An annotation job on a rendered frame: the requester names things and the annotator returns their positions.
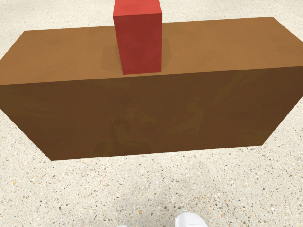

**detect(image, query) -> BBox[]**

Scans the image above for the carton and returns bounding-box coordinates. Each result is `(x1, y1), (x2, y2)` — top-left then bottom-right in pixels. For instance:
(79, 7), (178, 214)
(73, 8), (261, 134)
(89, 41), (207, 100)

(113, 0), (162, 75)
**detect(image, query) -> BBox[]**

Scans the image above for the pedestal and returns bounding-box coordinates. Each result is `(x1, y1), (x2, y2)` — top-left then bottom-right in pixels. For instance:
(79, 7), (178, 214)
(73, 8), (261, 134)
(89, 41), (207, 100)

(0, 17), (303, 161)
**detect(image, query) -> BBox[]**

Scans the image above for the robot right thigh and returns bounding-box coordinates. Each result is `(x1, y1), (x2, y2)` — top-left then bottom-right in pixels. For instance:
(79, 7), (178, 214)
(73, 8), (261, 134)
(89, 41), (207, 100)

(175, 212), (208, 227)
